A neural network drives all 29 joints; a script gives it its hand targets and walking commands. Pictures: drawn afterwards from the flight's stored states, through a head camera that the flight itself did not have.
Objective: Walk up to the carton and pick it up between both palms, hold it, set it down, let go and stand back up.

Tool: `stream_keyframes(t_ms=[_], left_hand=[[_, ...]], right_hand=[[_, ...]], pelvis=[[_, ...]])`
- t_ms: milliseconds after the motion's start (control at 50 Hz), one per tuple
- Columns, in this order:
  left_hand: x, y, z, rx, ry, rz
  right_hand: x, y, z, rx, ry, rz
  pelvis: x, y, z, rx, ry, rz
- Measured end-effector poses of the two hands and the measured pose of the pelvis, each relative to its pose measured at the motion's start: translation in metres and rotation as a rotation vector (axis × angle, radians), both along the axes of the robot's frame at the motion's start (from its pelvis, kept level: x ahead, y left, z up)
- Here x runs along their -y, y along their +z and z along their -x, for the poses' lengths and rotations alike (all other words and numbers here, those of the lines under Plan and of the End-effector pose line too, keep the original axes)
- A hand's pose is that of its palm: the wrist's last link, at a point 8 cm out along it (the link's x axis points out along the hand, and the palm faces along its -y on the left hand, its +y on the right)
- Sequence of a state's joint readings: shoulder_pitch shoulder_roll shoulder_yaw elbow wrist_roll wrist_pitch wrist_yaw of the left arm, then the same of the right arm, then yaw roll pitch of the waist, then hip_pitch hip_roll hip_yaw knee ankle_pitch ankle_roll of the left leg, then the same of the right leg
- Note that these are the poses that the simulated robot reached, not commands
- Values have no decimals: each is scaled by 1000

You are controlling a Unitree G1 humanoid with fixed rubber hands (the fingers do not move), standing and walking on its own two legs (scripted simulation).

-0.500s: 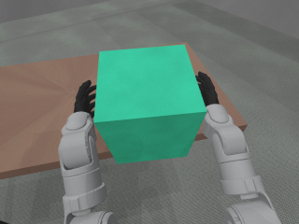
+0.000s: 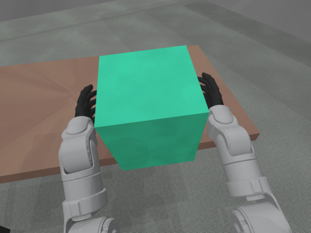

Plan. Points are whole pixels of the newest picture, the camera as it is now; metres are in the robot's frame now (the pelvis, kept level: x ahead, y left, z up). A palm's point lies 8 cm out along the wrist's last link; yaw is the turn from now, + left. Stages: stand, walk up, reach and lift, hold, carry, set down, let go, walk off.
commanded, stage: hold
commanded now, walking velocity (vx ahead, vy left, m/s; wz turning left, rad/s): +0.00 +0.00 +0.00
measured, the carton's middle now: (151, 113) +0.39 +0.01 +0.12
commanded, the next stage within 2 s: set down in 0.48 s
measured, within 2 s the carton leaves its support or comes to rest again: neither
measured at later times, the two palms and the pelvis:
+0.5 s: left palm (91, 117) +0.34 +0.14 +0.17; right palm (222, 108) +0.35 -0.16 +0.16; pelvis -0.01 +0.00 +0.00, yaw -1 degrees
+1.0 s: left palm (96, 114) +0.37 +0.14 +0.15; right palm (216, 101) +0.39 -0.16 +0.15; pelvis +0.01 +0.00 +0.00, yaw +0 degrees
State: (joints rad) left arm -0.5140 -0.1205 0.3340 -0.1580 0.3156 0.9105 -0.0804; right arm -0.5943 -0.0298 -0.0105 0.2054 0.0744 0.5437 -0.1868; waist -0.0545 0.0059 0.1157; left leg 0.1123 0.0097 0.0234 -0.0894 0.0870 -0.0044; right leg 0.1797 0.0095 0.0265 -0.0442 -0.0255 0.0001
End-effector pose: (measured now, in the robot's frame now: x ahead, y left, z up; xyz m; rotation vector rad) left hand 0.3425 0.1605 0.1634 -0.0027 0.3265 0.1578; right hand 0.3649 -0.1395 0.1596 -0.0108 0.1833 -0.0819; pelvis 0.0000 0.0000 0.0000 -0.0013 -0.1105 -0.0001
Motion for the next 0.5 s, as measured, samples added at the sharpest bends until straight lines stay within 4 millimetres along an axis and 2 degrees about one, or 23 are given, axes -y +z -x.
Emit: stream_keyframes(t_ms=[80,200,380,500], left_hand=[[2,-4,0,-15,-2,-3],[9,6,4,30,-13,-9],[16,1,5,-5,-31,8],[17,9,5,18,-23,0]], right_hand=[[2,-9,3,-17,-6,-16],[9,-1,10,27,-20,-20],[17,-5,17,-3,-36,-16],[18,2,15,19,-30,-9]], pelvis=[[-1,0,0,-3,2,0],[-2,0,0,-3,1,0],[-1,0,3,26,-15,0],[1,0,5,22,-15,2]])
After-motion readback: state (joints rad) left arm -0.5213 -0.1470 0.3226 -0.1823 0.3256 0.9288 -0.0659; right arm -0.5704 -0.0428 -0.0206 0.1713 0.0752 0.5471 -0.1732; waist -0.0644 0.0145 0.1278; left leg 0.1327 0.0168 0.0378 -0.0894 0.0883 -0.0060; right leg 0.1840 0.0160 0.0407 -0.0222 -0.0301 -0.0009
